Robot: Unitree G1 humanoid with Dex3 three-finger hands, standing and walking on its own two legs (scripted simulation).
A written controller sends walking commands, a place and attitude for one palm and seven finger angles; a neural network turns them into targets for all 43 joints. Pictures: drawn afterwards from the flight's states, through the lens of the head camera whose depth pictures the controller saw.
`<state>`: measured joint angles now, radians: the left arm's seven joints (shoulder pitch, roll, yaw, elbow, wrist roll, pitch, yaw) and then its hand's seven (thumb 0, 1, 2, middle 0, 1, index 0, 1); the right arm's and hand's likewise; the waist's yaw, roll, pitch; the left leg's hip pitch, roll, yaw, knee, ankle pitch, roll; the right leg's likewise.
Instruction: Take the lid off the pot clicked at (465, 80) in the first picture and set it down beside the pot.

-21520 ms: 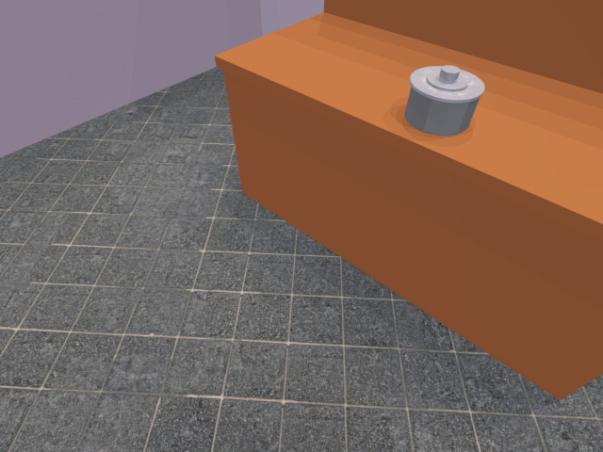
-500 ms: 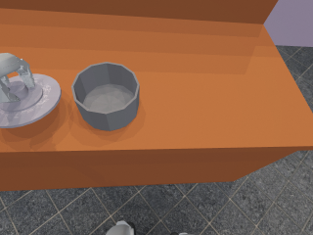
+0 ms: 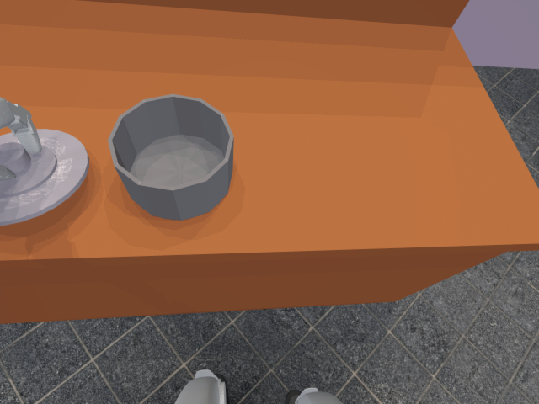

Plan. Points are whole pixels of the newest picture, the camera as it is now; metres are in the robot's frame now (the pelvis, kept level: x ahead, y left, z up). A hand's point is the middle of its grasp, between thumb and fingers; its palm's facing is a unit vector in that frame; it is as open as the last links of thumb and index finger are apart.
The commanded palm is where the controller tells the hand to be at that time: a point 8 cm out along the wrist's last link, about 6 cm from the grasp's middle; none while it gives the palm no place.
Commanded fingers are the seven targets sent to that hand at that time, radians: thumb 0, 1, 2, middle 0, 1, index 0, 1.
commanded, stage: lower the lid onto the table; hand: left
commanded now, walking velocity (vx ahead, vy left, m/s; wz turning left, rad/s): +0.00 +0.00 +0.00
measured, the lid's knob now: (9, 158) +0.47 +0.36 +0.02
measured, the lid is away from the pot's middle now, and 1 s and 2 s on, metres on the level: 0.23 0.25 0.25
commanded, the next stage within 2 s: open the fingers wide in 0.50 s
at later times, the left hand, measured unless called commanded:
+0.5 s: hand (1, 173) +0.44 +0.36 +0.03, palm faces -0.50 -0.13 -0.86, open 7.7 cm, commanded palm +0.51 +0.35 +0.08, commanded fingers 0.00 0.65 0.98 -0.86 -1.05 -0.83 -1.05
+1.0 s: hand out of the picture +0.40 +0.37 +0.02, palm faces -0.45 -0.13 -0.88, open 7.7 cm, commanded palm +0.45 +0.35 +0.07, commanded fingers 0.00 0.35 0.71 -0.56 -1.01 -0.55 -1.01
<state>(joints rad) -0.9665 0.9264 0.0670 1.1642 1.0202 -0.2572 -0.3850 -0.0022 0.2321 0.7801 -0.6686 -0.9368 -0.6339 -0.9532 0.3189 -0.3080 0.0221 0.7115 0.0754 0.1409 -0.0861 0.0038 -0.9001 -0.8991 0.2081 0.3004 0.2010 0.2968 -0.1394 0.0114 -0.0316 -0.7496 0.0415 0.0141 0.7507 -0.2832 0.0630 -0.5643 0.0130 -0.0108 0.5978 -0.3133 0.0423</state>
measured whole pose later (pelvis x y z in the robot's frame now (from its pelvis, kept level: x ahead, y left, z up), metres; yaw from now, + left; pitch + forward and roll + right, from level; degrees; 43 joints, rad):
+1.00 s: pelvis -0.02 +0.02 -0.01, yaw +0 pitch +15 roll -6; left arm -0.85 0.84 0.05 1.08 1.02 -0.24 -0.27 0.00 0.30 0.71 -0.60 -0.99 -0.57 -0.99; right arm 0.29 -0.29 0.01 0.67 0.08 0.20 -0.04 0.00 -0.90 -0.90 0.21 0.30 0.20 0.30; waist -0.10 0.03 -0.06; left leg -0.83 0.03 0.00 0.85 -0.30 0.09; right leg -0.64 0.01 -0.02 0.71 -0.35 0.01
